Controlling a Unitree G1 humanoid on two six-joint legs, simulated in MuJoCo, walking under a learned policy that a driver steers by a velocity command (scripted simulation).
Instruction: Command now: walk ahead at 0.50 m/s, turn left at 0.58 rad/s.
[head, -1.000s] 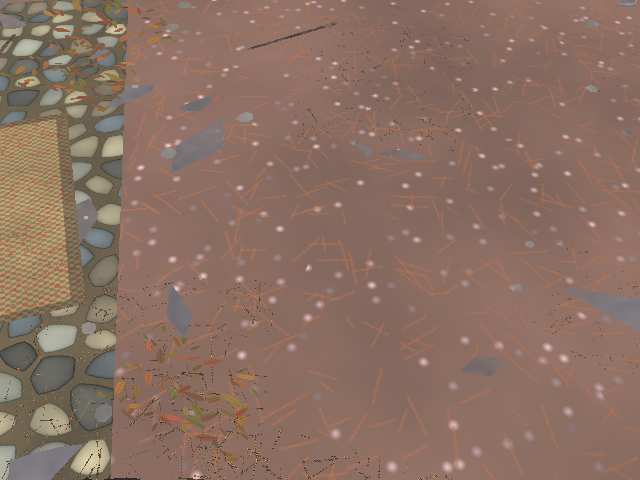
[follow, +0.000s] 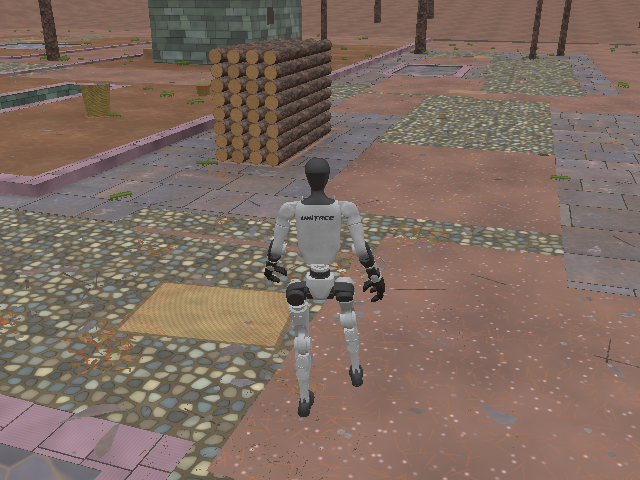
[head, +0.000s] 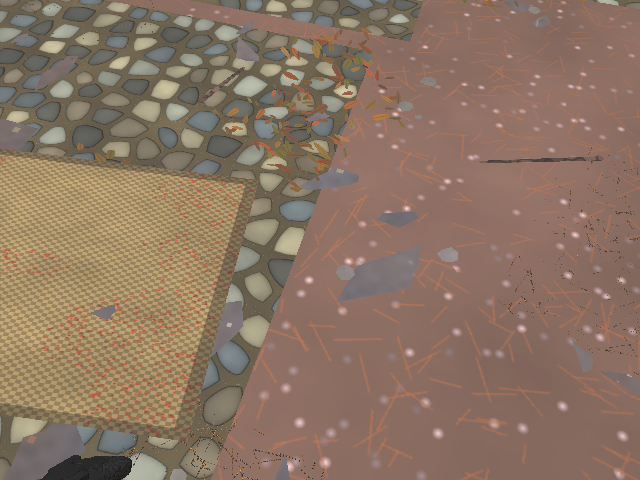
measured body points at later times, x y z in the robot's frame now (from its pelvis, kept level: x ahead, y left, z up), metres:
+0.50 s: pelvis +0.26 -0.03 +0.00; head +0.29 -0.02 +0.45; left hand +0.21 +0.25 -0.12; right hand +0.52 -0.23 -0.09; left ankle +0.35 +0.16 -0.68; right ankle +0.24 -0.15 -0.75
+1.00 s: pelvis +0.50 +0.12 +0.00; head +0.52 +0.16 +0.45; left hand +0.53 +0.45 -0.09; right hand +0.73 -0.07 -0.10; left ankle +0.44 +0.17 -0.75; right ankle +0.75 +0.06 -0.68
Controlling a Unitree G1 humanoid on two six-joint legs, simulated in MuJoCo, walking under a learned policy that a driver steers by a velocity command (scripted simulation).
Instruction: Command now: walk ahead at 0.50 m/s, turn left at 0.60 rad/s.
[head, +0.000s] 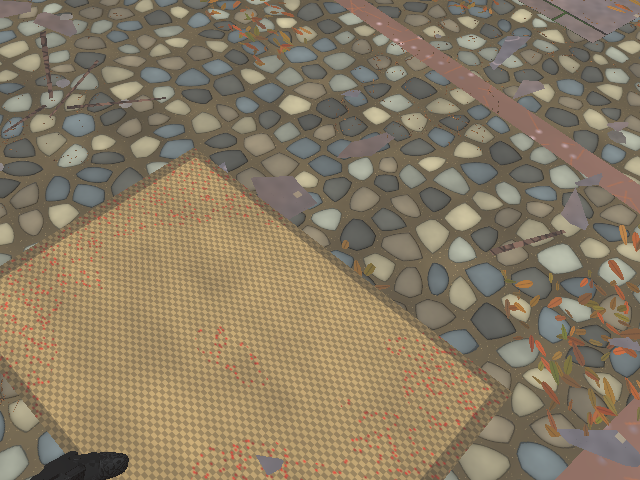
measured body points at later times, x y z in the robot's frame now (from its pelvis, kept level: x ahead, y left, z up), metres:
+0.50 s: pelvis +0.28 -0.05 +0.00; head +0.31 -0.05 +0.45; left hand +0.25 +0.23 -0.12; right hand +0.50 -0.27 -0.09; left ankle +0.40 +0.14 -0.69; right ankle +0.25 -0.15 -0.75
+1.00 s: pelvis +0.54 +0.06 +0.00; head +0.57 +0.08 +0.45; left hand +0.66 +0.36 -0.09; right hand +0.67 -0.20 -0.10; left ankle +0.50 +0.12 -0.75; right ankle +0.75 -0.07 -0.69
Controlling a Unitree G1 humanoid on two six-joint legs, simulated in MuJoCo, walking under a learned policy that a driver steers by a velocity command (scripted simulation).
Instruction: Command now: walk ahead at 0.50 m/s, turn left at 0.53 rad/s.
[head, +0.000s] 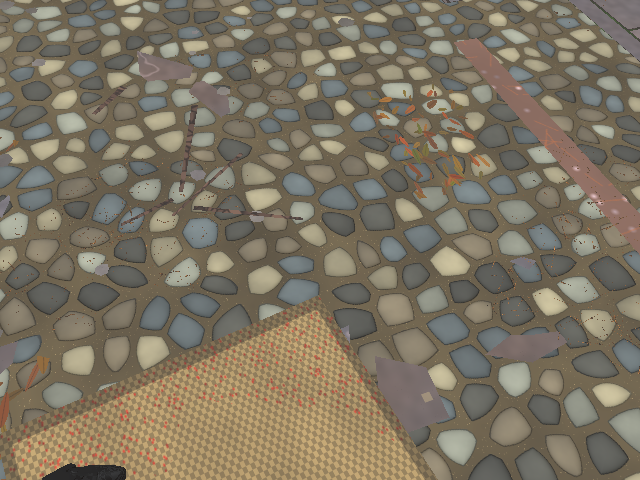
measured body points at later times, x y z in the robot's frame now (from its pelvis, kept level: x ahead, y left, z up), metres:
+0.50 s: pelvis +0.27 -0.03 +0.00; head +0.29 -0.02 +0.45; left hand +0.21 +0.26 -0.12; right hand +0.52 -0.22 -0.09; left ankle +0.35 +0.17 -0.68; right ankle +0.24 -0.15 -0.75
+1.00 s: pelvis +0.44 +0.09 -0.01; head +0.47 +0.14 +0.44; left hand +0.44 +0.42 -0.11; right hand +0.71 -0.08 -0.10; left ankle +0.44 +0.18 -0.75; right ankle +0.61 -0.01 -0.69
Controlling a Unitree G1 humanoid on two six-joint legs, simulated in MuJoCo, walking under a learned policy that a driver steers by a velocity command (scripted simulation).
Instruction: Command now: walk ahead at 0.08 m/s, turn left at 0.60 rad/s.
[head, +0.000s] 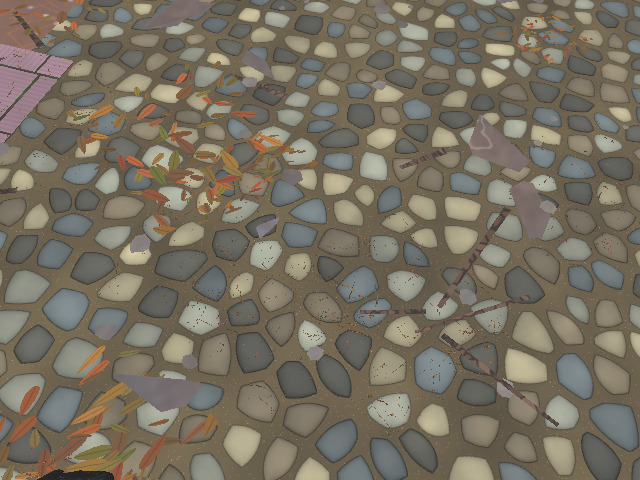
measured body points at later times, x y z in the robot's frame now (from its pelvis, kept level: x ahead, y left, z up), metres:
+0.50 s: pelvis +0.05 -0.02 +0.00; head +0.09 -0.01 +0.45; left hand +0.09 +0.29 -0.10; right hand +0.29 -0.24 -0.09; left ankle +0.01 +0.10 -0.70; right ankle +0.10 -0.15 -0.74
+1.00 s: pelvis +0.22 +0.09 -0.01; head +0.23 +0.13 +0.44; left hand +0.31 +0.42 -0.08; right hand +0.36 -0.17 -0.11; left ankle +0.01 +0.09 -0.74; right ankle +0.42 +0.07 -0.72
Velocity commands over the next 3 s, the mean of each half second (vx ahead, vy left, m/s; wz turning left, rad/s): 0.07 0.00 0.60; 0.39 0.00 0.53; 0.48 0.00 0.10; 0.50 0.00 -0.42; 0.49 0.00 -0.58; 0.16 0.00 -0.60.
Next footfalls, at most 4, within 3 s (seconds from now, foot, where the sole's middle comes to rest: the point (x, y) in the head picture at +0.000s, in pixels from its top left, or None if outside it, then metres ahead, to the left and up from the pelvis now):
0.16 right None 0.13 -0.15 -0.77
0.58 left None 0.04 0.11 -0.77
1.04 right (263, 468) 0.45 0.10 -0.77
1.54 left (77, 429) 0.53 0.47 -0.77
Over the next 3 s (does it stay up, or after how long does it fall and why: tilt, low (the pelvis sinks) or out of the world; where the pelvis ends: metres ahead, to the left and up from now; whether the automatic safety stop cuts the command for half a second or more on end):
stays up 1.09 0.48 -0.01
